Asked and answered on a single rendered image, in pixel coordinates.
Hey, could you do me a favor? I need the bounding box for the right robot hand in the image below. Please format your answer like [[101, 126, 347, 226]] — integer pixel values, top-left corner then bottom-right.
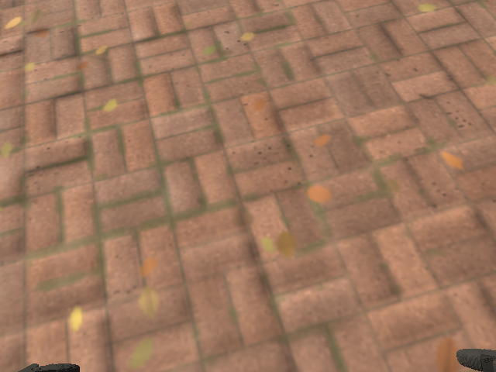
[[456, 349, 496, 372]]

